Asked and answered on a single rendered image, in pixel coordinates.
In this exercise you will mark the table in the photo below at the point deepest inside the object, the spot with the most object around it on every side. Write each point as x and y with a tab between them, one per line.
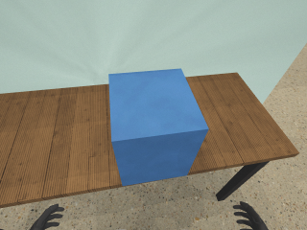
56	142

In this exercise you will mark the carton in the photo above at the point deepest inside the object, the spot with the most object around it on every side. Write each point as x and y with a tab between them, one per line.
156	125

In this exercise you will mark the robot right hand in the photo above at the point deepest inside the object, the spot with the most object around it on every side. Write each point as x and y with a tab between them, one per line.
255	222

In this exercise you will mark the robot left hand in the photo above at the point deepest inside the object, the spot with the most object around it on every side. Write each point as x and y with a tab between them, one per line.
42	224

